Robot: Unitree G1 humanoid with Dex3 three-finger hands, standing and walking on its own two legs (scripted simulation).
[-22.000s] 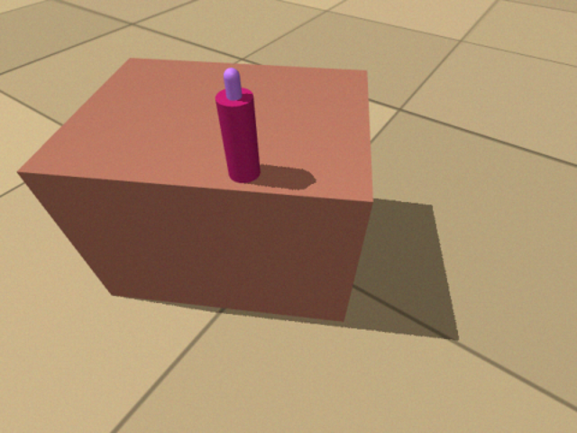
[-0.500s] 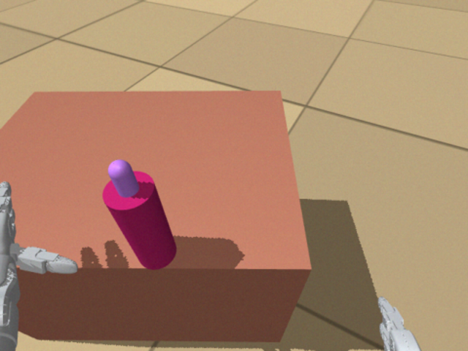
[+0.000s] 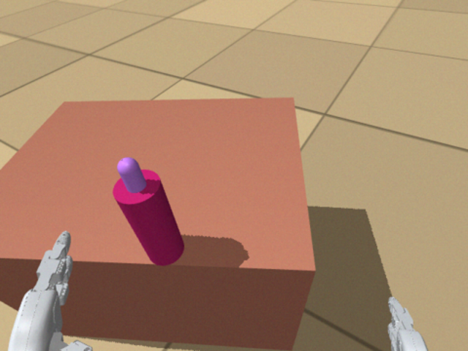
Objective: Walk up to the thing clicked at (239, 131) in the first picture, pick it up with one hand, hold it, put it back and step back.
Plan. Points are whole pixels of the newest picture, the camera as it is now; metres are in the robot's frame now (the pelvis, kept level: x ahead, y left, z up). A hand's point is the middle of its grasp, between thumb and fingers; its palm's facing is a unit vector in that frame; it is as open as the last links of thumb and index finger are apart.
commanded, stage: sink last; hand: left
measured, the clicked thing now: (149, 212) +0.38 +0.20 +0.04
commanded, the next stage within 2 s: home in 0.22 s
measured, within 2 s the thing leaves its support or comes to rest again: neither
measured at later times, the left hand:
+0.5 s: hand (82, 342) +0.16 +0.24 +0.03, palm faces +0.27 -0.90 -0.34, open 17.5 cm
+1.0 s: hand (146, 343) +0.18 +0.18 -0.07, palm faces +0.07 -0.98 -0.20, open 17.5 cm
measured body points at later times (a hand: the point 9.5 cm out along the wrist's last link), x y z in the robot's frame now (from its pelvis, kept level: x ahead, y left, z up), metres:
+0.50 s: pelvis -0.02 +0.00 -0.01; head -0.02 +0.00 +0.44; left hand +0.14 +0.29 +0.05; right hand +0.14 -0.25 -0.05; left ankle -0.04 +0.14 -0.71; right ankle +0.02 -0.13 -0.71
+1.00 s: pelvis -0.01 +0.01 -0.02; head +0.01 +0.02 +0.43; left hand +0.17 +0.23 -0.05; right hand +0.15 -0.21 -0.06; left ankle -0.04 +0.14 -0.71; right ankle +0.02 -0.13 -0.71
